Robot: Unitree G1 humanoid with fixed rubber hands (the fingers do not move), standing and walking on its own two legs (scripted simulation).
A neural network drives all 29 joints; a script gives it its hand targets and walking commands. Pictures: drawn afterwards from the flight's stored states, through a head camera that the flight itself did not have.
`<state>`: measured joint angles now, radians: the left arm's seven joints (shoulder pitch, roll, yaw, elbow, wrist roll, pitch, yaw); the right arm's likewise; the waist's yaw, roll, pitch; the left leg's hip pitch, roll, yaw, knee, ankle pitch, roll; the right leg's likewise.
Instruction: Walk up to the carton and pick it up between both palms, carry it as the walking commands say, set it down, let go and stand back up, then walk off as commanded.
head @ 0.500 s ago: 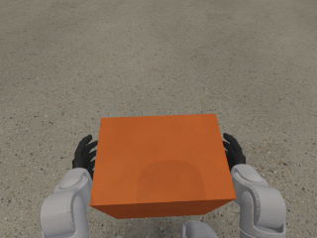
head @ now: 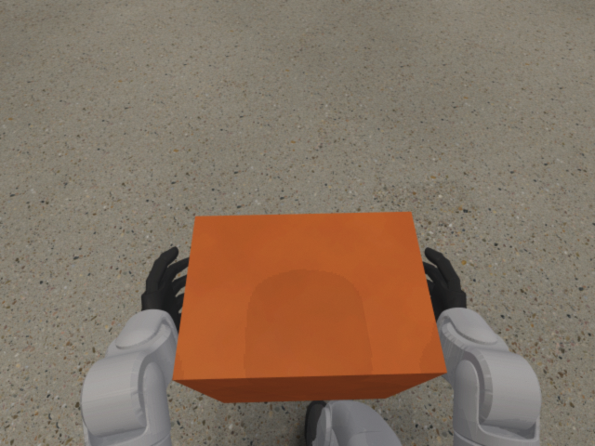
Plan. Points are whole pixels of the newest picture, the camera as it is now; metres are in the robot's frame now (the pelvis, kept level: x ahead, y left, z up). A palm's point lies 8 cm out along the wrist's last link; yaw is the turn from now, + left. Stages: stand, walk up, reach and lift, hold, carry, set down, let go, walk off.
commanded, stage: carry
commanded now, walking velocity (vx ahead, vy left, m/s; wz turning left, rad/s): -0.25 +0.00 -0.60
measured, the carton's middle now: (304, 320) +0.26 -0.01 +0.02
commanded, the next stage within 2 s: none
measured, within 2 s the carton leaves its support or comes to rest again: neither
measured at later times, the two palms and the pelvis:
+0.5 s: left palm out of the picture +0.09 +0.02 +0.09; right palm out of the picture -0.03 -0.28 +0.07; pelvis -0.19 -0.04 +0.01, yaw -20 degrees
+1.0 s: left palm out of the picture -0.09 -0.01 +0.10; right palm out of the picture -0.29 -0.27 +0.10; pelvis -0.38 +0.00 +0.01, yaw -37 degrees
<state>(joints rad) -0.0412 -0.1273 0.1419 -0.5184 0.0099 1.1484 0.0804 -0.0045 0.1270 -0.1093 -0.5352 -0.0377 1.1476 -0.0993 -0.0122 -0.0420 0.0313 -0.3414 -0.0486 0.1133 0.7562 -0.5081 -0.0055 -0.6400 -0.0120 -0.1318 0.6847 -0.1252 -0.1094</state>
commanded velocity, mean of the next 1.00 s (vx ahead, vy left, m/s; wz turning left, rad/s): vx -0.25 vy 0.00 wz -0.60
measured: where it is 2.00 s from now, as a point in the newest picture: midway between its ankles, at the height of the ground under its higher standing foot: outside the picture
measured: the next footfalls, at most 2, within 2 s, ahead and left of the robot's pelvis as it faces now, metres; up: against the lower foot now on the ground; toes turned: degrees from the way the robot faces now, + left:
right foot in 0.36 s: -0.17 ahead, -0.15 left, +0.00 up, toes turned -26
left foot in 0.72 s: -0.25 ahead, +0.05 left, +0.00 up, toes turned -16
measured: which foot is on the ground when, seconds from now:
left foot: down 0.00-0.36, up 0.38-0.70, down 0.72-1.00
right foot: down 0.00-0.02, up 0.04-0.34, down 0.36-0.74, up 0.76-1.00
